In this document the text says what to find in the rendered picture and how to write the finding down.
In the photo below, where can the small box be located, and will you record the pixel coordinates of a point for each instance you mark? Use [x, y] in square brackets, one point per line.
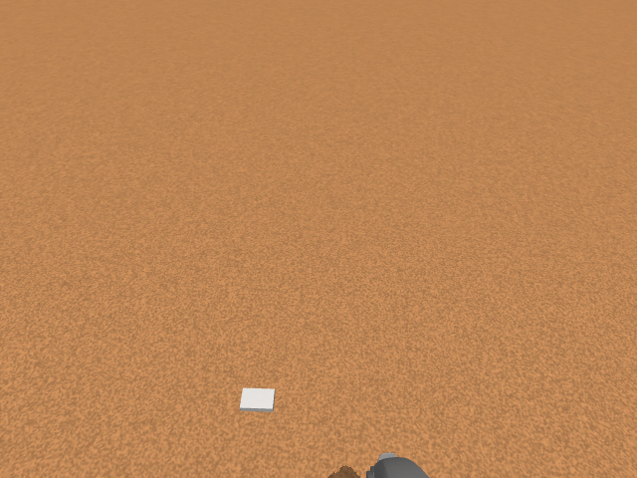
[257, 399]

